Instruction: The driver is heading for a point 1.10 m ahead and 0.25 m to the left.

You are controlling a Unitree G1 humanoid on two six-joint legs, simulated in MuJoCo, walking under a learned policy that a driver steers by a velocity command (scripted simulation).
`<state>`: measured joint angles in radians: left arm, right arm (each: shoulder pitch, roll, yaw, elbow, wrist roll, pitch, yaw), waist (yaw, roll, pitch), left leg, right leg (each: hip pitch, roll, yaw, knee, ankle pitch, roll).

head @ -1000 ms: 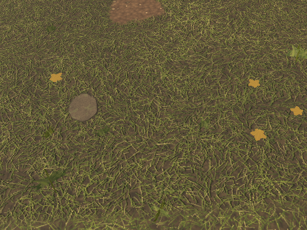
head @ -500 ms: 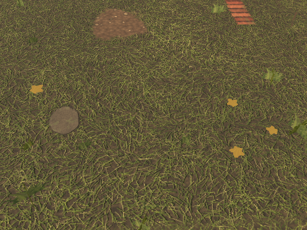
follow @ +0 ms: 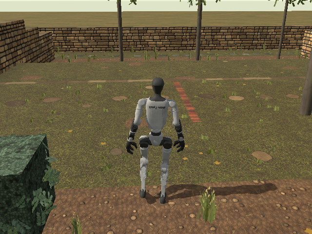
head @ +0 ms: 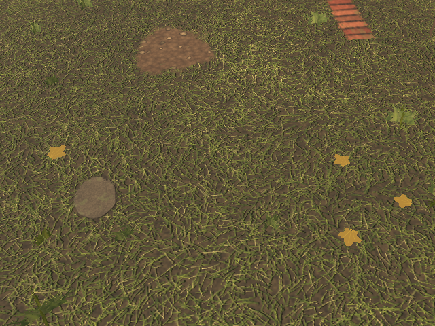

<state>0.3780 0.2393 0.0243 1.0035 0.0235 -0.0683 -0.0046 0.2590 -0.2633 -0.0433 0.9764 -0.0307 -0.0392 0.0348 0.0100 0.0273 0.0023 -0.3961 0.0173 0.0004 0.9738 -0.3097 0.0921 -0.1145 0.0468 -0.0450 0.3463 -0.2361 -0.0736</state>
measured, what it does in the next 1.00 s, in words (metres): walks ahead: left foot, then right foot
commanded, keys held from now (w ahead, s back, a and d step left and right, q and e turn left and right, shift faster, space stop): w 0.54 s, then no key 0.20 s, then q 0.26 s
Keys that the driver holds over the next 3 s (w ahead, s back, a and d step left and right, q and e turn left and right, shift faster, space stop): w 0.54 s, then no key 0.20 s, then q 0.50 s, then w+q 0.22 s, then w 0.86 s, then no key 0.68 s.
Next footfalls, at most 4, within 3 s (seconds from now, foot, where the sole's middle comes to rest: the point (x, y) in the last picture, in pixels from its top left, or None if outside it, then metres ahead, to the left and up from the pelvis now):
0.34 left None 0.35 0.09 -0.78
0.84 right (259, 307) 0.59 -0.06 -0.78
1.28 left None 0.46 0.13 -0.78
1.82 right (225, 253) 0.78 0.05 -0.78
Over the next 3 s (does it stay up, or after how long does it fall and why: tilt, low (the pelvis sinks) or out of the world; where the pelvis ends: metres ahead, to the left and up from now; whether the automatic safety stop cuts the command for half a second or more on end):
stays up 1.03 0.27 0.00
